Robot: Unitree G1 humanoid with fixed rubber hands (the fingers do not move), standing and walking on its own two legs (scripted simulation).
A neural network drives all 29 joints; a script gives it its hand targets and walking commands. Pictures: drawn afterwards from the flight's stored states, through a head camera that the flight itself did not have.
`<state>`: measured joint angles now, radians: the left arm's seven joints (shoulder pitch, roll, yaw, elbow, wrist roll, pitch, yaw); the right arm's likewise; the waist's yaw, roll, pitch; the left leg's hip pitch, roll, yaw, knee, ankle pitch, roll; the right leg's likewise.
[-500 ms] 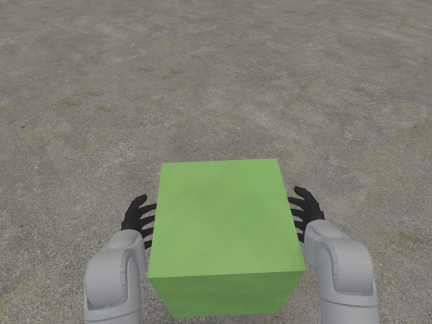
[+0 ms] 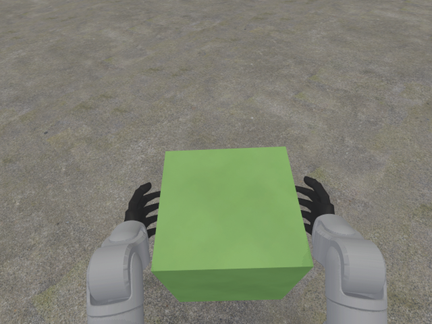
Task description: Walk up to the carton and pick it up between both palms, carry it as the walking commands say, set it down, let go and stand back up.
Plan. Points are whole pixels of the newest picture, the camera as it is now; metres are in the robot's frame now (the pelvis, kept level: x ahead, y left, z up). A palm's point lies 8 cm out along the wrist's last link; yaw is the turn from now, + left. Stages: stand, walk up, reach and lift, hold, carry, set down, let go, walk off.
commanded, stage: carry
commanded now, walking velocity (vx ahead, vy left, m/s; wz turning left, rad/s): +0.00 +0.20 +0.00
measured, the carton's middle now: (228, 231) +0.30 -0.01 +0.02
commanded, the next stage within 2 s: none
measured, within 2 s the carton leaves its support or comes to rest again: neither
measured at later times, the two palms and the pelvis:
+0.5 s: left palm (53, 283) +0.19 +0.25 +0.09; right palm (261, 287) +0.17 -0.05 +0.08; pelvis -0.08 +0.12 +0.00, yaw -1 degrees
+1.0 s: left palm out of the picture +0.12 +0.40 +0.08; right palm out of the picture +0.12 +0.11 +0.08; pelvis -0.15 +0.26 -0.01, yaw -2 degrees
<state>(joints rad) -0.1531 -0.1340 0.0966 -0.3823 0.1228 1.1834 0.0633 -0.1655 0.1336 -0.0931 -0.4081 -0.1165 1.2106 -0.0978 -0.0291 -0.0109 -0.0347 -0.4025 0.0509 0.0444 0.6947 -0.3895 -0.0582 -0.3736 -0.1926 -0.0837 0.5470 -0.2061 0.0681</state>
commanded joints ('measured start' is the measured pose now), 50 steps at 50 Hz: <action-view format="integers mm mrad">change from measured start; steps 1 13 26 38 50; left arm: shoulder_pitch -380 -433 -387 -460 -398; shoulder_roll -867 -884 -901 -901 -844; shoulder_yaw -665 -756 -662 -736 -713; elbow -42 -87 -45 -41 -50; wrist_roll -373 -438 -379 -397 -417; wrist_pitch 16 12 -12 10 16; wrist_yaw -227 -235 -239 -240 -249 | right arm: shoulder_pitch -400 -332 -472 -386 -326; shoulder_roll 878 879 895 919 870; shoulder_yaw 742 693 792 692 731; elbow -23 -24 -81 25 -13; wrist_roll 420 368 439 396 365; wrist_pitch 4 -32 -22 -30 -14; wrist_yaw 270 259 259 280 251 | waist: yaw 24 4 38 6 43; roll -208 203 -179 323 -105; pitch -267 -337 -227 -281 -329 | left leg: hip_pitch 156 249 -192 226 -99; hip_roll -51 198 -2 238 80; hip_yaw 72 -152 -31 -215 -98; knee -317 -287 270 -344 -32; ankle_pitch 94 505 44 453 261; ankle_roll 16 275 -12 213 111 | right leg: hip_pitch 151 -87 238 -224 352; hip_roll -78 146 -130 127 -151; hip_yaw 48 -38 115 25 309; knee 6 296 -173 568 -254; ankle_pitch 284 -277 290 -420 6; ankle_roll -82 -38 -171 -24 -115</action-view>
